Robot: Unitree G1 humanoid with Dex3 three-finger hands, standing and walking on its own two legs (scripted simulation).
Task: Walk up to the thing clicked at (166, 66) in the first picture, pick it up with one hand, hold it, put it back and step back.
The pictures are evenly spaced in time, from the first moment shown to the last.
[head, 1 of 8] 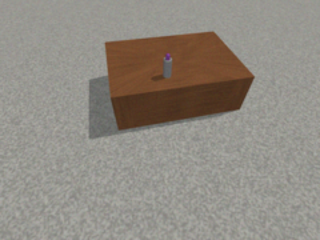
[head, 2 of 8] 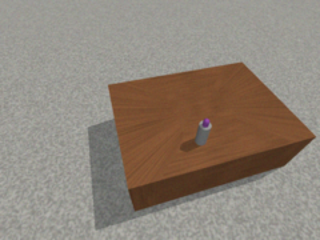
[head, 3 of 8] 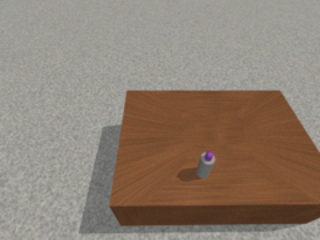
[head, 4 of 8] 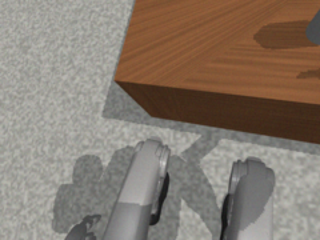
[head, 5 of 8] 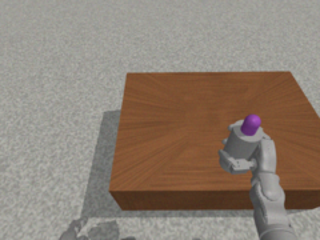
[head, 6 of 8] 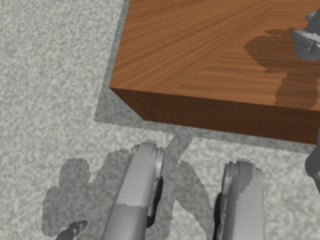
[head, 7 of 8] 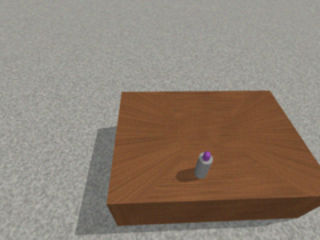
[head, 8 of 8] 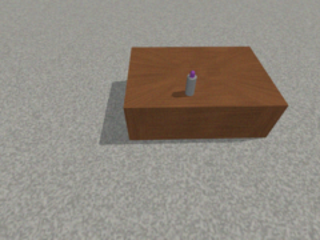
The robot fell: no
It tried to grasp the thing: yes
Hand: right
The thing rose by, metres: 0.36
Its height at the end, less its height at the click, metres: +0.00
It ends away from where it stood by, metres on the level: 0.02
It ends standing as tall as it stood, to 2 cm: yes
